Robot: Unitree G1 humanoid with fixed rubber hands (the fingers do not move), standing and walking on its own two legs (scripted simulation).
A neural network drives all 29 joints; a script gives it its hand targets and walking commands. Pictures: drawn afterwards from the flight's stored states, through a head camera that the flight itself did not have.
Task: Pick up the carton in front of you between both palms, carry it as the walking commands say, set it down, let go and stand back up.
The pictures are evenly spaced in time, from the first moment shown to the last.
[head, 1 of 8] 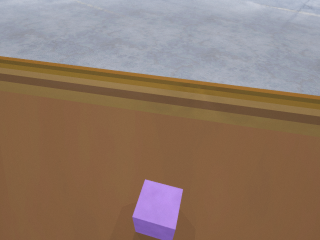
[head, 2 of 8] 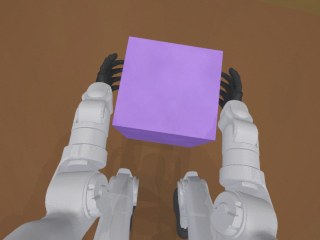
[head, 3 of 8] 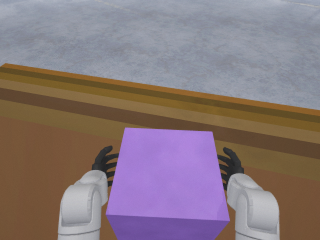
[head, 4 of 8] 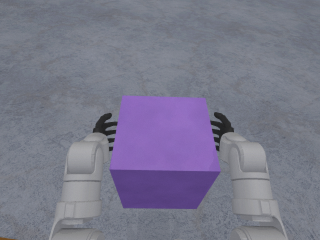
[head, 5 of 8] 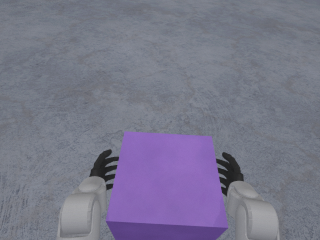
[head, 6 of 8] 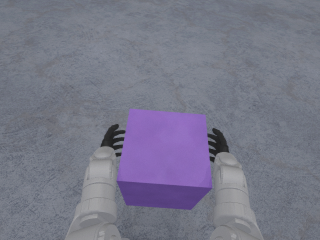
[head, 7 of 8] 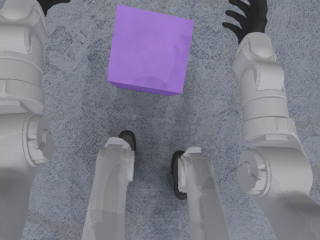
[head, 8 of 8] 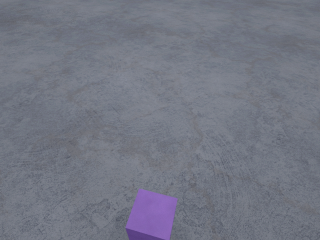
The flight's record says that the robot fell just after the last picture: no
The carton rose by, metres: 0.69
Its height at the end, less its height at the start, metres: -0.91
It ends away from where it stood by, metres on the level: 5.93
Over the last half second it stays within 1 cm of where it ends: yes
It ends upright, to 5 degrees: yes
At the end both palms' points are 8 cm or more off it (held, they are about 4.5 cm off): yes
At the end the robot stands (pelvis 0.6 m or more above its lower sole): yes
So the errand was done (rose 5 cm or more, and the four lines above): yes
